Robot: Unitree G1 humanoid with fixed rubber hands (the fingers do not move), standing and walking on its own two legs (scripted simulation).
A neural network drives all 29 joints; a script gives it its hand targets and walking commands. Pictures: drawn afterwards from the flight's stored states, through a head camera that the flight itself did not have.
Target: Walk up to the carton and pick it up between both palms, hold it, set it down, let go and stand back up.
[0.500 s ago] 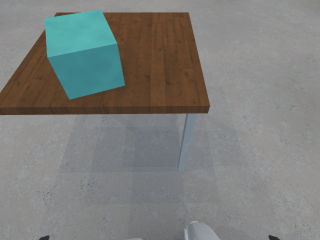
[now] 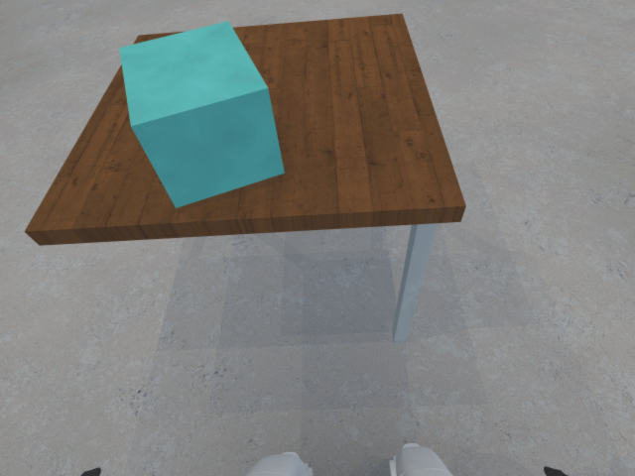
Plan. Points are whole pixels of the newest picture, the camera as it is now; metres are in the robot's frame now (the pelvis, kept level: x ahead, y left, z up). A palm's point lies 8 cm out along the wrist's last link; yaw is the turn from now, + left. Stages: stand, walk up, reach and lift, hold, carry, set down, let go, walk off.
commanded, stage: walk up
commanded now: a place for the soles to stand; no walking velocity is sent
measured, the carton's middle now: (203, 111) +0.74 +0.26 +0.04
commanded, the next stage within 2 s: none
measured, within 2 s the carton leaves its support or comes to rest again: neither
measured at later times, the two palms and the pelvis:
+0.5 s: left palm out of the picture +0.09 +0.31 -0.07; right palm out of the picture +0.09 -0.30 -0.09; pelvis +0.00 +0.00 +0.01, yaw -1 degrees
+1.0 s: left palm (6, 451) +0.16 +0.43 -0.06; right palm out of the picture +0.10 -0.19 -0.10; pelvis +0.05 +0.10 +0.01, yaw -6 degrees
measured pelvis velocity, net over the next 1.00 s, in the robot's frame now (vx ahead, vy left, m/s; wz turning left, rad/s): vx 0.05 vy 0.10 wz -0.11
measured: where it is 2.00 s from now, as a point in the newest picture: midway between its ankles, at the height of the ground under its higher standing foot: outside the picture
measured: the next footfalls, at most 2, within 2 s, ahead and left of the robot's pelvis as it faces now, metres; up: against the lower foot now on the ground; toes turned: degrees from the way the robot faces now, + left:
left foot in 0.82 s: +0.12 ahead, +0.17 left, +0.00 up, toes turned -2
right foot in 1.18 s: +0.15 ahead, -0.03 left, +0.00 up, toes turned -8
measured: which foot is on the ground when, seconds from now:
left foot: down 0.00-0.58, up 0.60-0.80, down 0.82-1.00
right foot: down 0.00-0.82, up 0.84-1.00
